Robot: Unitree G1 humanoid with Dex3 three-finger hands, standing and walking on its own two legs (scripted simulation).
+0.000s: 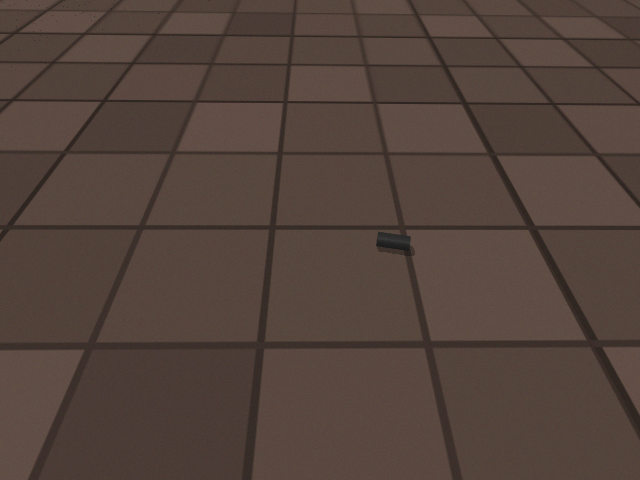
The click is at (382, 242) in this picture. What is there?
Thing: lying can
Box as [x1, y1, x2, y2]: [376, 232, 410, 250]
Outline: 378,232 376,245 408,250 410,236
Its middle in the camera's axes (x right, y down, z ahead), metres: +0.31 -0.02 +1.70
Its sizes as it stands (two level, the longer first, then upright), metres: 0.138 0.063 0.063
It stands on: the floor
